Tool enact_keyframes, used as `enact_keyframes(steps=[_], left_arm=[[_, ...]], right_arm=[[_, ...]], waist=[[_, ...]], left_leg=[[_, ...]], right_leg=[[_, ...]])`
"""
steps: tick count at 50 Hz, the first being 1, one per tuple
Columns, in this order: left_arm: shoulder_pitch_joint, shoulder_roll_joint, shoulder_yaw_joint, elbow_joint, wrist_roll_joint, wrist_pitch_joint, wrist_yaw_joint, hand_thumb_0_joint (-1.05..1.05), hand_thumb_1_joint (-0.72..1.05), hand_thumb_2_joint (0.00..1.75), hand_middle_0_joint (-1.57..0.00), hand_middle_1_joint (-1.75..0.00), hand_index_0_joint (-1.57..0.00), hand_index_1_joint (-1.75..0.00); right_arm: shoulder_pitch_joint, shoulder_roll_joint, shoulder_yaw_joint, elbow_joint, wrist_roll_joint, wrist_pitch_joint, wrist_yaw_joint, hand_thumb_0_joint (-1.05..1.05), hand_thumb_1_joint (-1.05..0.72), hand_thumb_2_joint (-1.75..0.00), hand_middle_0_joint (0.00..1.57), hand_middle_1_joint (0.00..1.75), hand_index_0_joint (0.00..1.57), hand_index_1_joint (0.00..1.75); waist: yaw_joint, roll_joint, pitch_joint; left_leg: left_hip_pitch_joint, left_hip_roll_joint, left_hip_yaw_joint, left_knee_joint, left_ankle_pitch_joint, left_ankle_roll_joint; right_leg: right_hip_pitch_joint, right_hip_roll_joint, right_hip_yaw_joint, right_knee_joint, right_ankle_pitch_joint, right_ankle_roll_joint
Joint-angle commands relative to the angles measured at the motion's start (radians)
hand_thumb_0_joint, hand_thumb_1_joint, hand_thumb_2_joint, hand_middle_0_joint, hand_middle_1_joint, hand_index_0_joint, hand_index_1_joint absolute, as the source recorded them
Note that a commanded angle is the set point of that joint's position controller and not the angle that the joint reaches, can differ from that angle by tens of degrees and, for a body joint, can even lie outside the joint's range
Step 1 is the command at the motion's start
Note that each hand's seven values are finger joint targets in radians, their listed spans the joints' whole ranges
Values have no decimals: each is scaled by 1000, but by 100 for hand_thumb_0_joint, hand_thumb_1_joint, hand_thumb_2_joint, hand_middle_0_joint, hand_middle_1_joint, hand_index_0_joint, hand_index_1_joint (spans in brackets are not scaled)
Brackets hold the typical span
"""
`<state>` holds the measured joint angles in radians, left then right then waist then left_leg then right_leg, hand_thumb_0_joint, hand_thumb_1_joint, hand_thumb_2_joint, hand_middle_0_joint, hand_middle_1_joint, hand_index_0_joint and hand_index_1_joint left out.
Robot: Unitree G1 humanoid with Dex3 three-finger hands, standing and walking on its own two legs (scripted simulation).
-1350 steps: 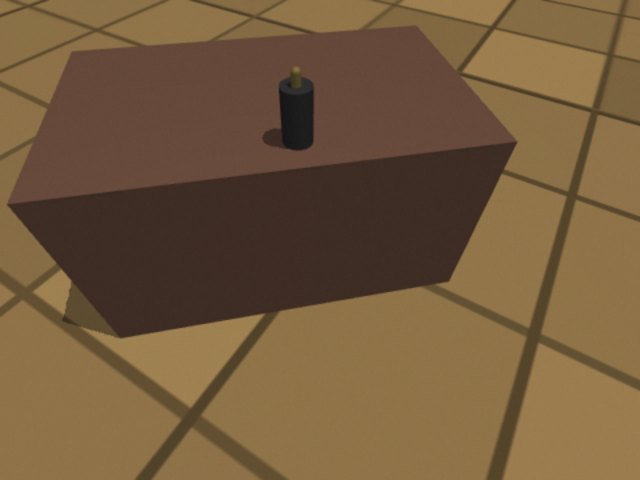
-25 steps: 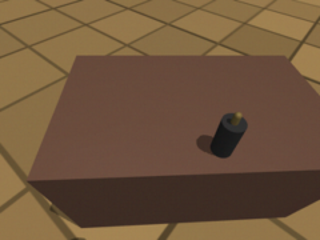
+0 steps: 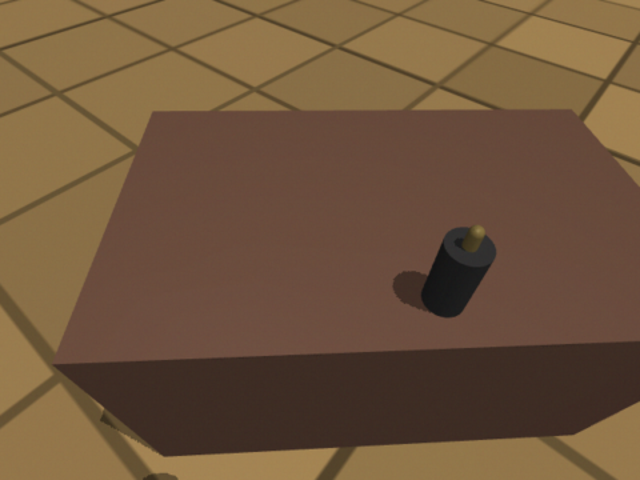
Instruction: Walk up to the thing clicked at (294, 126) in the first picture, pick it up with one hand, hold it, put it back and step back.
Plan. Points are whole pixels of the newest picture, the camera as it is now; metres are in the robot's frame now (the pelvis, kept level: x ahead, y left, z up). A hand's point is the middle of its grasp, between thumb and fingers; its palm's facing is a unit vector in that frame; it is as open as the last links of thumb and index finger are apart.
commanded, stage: stand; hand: right
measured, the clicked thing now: (459, 267) +0.43 -0.22 -0.03
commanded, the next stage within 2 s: step back in 1.84 s
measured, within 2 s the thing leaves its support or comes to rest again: neither
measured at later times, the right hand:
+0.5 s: hand out of the picture +0.08 -0.26 -0.15, palm faces +0.00 +0.93 -0.36, open 7.4 cm
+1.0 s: hand out of the picture +0.08 -0.25 -0.15, palm faces -0.01 +0.94 -0.35, open 7.4 cm
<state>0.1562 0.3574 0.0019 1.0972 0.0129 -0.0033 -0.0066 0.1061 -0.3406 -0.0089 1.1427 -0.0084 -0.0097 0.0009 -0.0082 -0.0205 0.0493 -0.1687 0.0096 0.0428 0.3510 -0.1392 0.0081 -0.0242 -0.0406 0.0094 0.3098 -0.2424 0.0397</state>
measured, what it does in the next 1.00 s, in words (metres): stands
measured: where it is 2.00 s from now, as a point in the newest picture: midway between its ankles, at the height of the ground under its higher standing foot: outside the picture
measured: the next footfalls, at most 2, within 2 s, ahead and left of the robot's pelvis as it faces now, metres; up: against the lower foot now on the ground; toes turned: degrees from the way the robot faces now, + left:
none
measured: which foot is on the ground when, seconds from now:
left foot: down 0.00-1.00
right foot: down 0.00-1.00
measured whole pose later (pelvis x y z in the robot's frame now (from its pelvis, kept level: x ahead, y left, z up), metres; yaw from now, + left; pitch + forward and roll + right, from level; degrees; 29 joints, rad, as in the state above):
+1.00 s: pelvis +0.00 +0.00 +0.00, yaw +0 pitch -2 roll +0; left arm 0.16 0.36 0.00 1.10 0.01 0.00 -0.01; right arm 0.11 -0.34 -0.01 1.14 -0.01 -0.01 0.00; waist -0.01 -0.02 0.06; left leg -0.17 0.01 0.04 0.35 -0.14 0.01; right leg -0.02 -0.04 0.01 0.30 -0.24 0.04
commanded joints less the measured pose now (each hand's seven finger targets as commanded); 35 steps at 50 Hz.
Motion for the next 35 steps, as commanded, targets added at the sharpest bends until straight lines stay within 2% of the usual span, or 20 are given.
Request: enact_keyframes(steps=[1,3,9,11,16,18,19,20,21,22,25,27,29,35], left_arm=[[-15,202,43,-53,0,-14,17,0,90,90,-20,-30,-20,-30],[-18,202,43,-58,1,-15,17,0,90,90,-20,-30,-20,-30],[-17,207,43,-61,2,-19,19,0,90,90,-20,-30,-20,-30],[-19,211,44,-61,1,-19,19,0,90,90,-20,-30,-20,-30],[-20,206,43,-56,1,-15,18,0,90,90,-20,-30,-20,-30],[-18,202,41,-58,4,-16,19,0,90,90,-20,-30,-20,-30],[-18,204,42,-55,2,-16,19,0,90,90,-20,-30,-20,-30],[-13,202,41,-59,4,-18,18,0,90,90,-20,-30,-20,-30],[-17,205,41,-60,3,-18,19,0,90,90,-20,-30,-20,-30],[-11,202,41,-58,2,-19,19,0,90,90,-20,-30,-20,-30],[-15,202,40,-62,4,-21,20,0,90,90,-20,-30,-20,-30],[-19,206,42,-63,2,-19,19,0,90,90,-20,-30,-20,-30],[-22,206,42,-61,4,-17,19,0,90,90,-20,-30,-20,-30],[-15,201,38,-61,1,-19,18,0,90,90,-20,-30,-20,-30]], right_arm=[[-36,-223,-40,-54,2,-21,-10,0,-90,-90,20,30,20,30],[-44,-220,-40,-57,1,-22,-10,0,-90,-90,20,30,20,30],[-34,-225,-40,-55,2,-21,-11,0,-90,-90,20,30,20,30],[-38,-222,-40,-58,1,-22,-11,0,-90,-90,20,30,20,30],[-39,-222,-40,-55,1,-19,-11,0,-90,-90,20,30,20,30],[-49,-224,-41,-58,1,-17,-10,0,-90,-90,20,30,20,30],[-36,-223,-41,-53,1,-17,-10,0,-90,-90,20,30,20,30],[-47,-224,-42,-58,0,-18,-10,0,-90,-90,20,30,20,30],[-41,-218,-40,-59,1,-19,-10,0,-90,-90,20,30,20,30],[-39,-228,-42,-57,2,-19,-9,0,-90,-90,20,30,20,30],[-44,-221,-41,-61,1,-20,-8,0,-90,-90,20,30,20,30],[-46,-223,-42,-60,-1,-20,-9,0,-90,-90,20,30,20,30],[-39,-218,-41,-59,0,-18,-8,0,-90,-90,20,30,20,30],[-41,-224,-42,-56,1,-20,-8,0,-90,-90,20,30,20,30]], waist=[[0,29,-44],[4,28,-58],[-3,23,-74],[-1,21,-91],[-2,19,-38],[3,8,-42],[-2,14,-39],[3,15,-52],[-3,10,-50],[-1,23,-48],[0,20,-68],[1,24,-62],[-4,27,-43],[2,29,-57]], left_leg=[[93,122,-122,-60,83,15],[101,125,-119,-48,139,14],[107,119,-110,-31,171,13],[131,127,-106,-20,217,16],[97,120,-114,-51,109,11],[100,125,-114,-41,125,14],[91,123,-115,-48,100,14],[110,122,-111,-37,131,15],[100,120,-112,-43,137,12],[99,122,-114,-46,112,13],[109,125,-111,-31,158,15],[108,123,-109,-37,148,13],[87,118,-111,-49,94,11],[92,124,-115,-39,138,13]], right_leg=[[-101,-93,57,-59,85,-57],[-98,-93,55,-56,114,-56],[-79,-100,59,-65,173,-50],[-79,-102,59,-53,206,-51],[-106,-94,55,-67,106,-53],[-111,-96,54,-70,112,-53],[-102,-96,55,-75,92,-54],[-106,-99,57,-75,133,-55],[-104,-97,55,-73,130,-53],[-101,-96,56,-73,112,-53],[-92,-100,55,-69,152,-52],[-97,-99,58,-68,137,-55],[-100,-96,57,-75,98,-55],[-87,-98,57,-71,118,-55]])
